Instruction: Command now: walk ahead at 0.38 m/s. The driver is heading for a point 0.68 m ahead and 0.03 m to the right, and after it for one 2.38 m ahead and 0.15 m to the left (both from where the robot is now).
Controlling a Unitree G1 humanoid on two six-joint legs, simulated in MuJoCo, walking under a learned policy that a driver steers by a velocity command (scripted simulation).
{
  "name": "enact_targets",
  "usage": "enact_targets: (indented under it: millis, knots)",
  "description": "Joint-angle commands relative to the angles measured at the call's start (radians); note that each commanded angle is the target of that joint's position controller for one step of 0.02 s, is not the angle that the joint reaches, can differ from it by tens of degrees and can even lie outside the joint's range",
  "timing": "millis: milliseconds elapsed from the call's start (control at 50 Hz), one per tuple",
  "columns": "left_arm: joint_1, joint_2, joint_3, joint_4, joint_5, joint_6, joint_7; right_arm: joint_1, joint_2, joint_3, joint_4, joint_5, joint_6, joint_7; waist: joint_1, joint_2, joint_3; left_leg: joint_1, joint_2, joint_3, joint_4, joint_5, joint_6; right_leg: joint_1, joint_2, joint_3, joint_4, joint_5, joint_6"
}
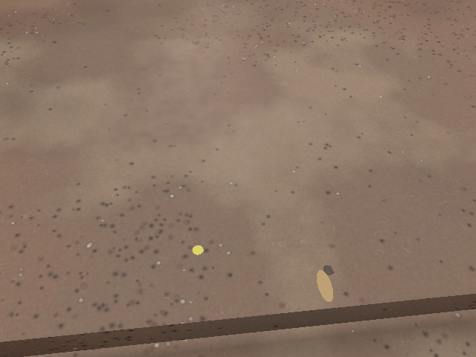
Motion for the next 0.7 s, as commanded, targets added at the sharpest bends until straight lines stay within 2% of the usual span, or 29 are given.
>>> enact_targets:
  millis: [20, 160, 200, 220, 240, 260, 280, 300, 320, 340, 360, 400, 460, 520, 580, 600, 620, 660, 680, 700]
  knots:
    - [-0.004, 0.046, 0.006, -0.048, -0.005, -0.006, -0.003, 0.033, -0.132, -0.024, -0.035, -0.002, -0.013, -0.002, 0.011, 0.097, 0.039, -0.017, 0.291, -0.309, -0.24, -0.424, 0.108, -0.054, -0.006, -0.021, -0.058, 0.034, 0.011]
    - [-0.042, 0.05, 0.005, -0.089, -0.013, -0.027, -0.004, 0.048, -0.153, -0.036, -0.036, -0.002, -0.013, 0.003, 0.001, 0.1, 0.047, -0.041, 0.299, -0.286, -0.198, -0.462, 0.121, 0.046, 0.016, -0.06, -0.249, -0.008, -0.003]
    - [0.022, 0.04, 0.005, -0.073, -0.017, -0.038, 0.001, 0.014, -0.158, -0.042, -0.042, 0.006, -0.01, 0.007, 0.038, 0.076, 0.052, -0.113, 0.279, -0.258, -0.141, -0.491, 0.108, 0.187, 0.038, -0.09, -0.386, 0.041, -0.02]
    - [0.087, 0.044, 0.008, -0.049, -0.017, -0.046, 0.006, -0.004, -0.146, -0.041, -0.047, 0.007, -0.009, 0.008, 0.062, 0.051, 0.05, -0.181, 0.246, -0.234, -0.075, -0.513, 0.092, 0.298, 0.053, -0.09, -0.448, 0.032, -0.028]
    - [0.187, 0.071, 0.017, -0.017, -0.014, -0.058, 0.016, -0.04, -0.107, -0.033, -0.066, 0.001, -0.011, 0.01, 0.095, -0.015, 0.042, -0.29, 0.189, -0.177, 0.064, -0.498, 0.063, 0.437, 0.002, -0.006, -0.523, -0.048, -0.045]
    - [0.304, 0.14, 0.029, 0.003, -0.001, -0.07, 0.027, -0.09, -0.028, -0.012, -0.104, -0.007, -0.017, 0.017, 0.127, -0.217, 0.015, -0.411, 0.081, -0.037, 0.389, -0.434, 0.011, 0.527, -0.234, 0.313, -0.693, -0.287, -0.076]
    - [0.301, 0.228, 0.049, 0.002, -0.014, -0.065, 0.031, -0.101, -0.025, -0.012, -0.129, -0.014, -0.021, 0.025, 0.104, -0.287, 0.105, -0.631, 0.009, -0.005, 0.545, -0.42, 0.005, 0.512, -0.36, 0.583, -0.823, -0.516, -0.15]
    - [0.239, 0.187, 0.044, -0.008, -0.018, -0.06, 0.03, -0.117, -0.096, -0.026, -0.132, -0.037, -0.022, 0.036, 0.063, -0.158, 0.143, -0.62, 0.087, -0.086, 0.641, -0.321, 0.012, 0.432, -0.348, 0.546, -0.796, -0.481, -0.17]
    - [0.17, 0.14, 0.031, -0.032, -0.025, -0.066, 0.021, -0.108, -0.099, -0.031, -0.12, -0.031, -0.023, 0.05, 0.022, -0.107, 0.127, -0.587, 0.104, -0.104, 0.661, -0.234, 0.003, 0.4, -0.284, 0.458, -0.787, -0.376, -0.144]
    - [0.146, 0.117, 0.026, -0.04, -0.029, -0.073, 0.016, -0.091, -0.089, -0.029, -0.106, -0.025, -0.023, 0.055, 0.002, -0.084, 0.109, -0.553, 0.115, -0.1, 0.665, -0.18, -0.015, 0.395, -0.238, 0.361, -0.789, -0.238, -0.121]
    - [0.142, 0.109, 0.024, -0.046, -0.032, -0.083, 0.017, -0.098, -0.086, -0.031, -0.097, -0.027, -0.02, 0.058, -0.001, -0.07, 0.091, -0.53, 0.121, -0.082, 0.677, -0.132, -0.032, 0.399, -0.204, 0.287, -0.787, -0.111, -0.109]
    - [0.192, 0.087, 0.016, -0.023, -0.029, -0.097, 0.019, -0.125, -0.064, -0.027, -0.097, -0.032, -0.013, 0.06, 0.003, -0.059, 0.067, -0.525, 0.124, -0.06, 0.701, -0.064, -0.054, 0.417, -0.164, 0.186, -0.755, 0.132, -0.11]
    - [0.265, 0.081, 0.01, 0.003, -0.028, -0.102, 0.02, -0.228, -0.052, -0.021, -0.13, -0.029, -0.002, 0.055, 0.024, -0.068, 0.074, -0.556, 0.129, -0.033, 0.666, -0.017, -0.082, 0.432, -0.15, 0.126, -0.727, 0.365, -0.132]
    - [0.293, 0.079, 0.005, 0.012, -0.024, -0.103, 0.022, -0.349, -0.043, -0.008, -0.173, -0.021, 0.0, 0.053, 0.046, -0.083, 0.095, -0.52, 0.116, -0.006, 0.52, 0.019, -0.095, 0.428, -0.132, 0.078, -0.713, 0.505, -0.138]
    - [0.314, 0.097, 0.008, 0.025, -0.021, -0.103, 0.026, -0.423, -0.04, 0.003, -0.201, -0.012, -0.002, 0.049, 0.061, -0.101, 0.108, -0.444, 0.093, 0.018, 0.376, 0.038, -0.071, 0.451, -0.137, 0.052, -0.699, 0.594, -0.141]
    - [0.333, 0.098, 0.009, 0.034, -0.016, -0.101, 0.03, -0.392, -0.033, 0.007, -0.192, -0.012, 0.001, 0.042, 0.058, -0.127, 0.09, -0.413, 0.084, 0.032, 0.389, 0.002, -0.054, 0.481, -0.154, 0.046, -0.668, 0.639, -0.151]
    - [0.329, 0.097, 0.009, 0.037, -0.014, -0.099, 0.034, -0.386, -0.043, 0.006, -0.194, -0.013, 0.0, 0.036, 0.047, -0.119, 0.093, -0.385, 0.082, 0.025, 0.367, -0.021, -0.037, 0.488, -0.163, 0.04, -0.642, 0.692, -0.149]
    - [0.291, 0.113, 0.012, 0.033, -0.013, -0.098, 0.035, -0.318, -0.065, -0.004, -0.18, -0.013, -0.009, 0.024, 0.0, -0.104, 0.063, -0.241, 0.031, 0.045, 0.318, -0.068, 0.004, 0.482, -0.162, 0.016, -0.52, 0.964, -0.13]
    - [0.276, 0.129, 0.016, 0.033, -0.015, -0.096, 0.035, -0.208, -0.083, -0.015, -0.146, -0.014, -0.018, 0.017, -0.046, -0.097, 0.012, -0.128, 0.0, 0.049, 0.273, -0.067, 0.025, 0.488, -0.153, 0.012, -0.392, 1.054, -0.12]
    - [0.251, 0.139, 0.019, 0.029, -0.023, -0.092, 0.035, -0.049, -0.101, -0.028, -0.091, -0.021, -0.028, 0.009, -0.114, -0.074, -0.056, 0.062, -0.009, 0.054, 0.184, -0.003, 0.044, 0.428, -0.121, -0.011, -0.206, 1.002, -0.104]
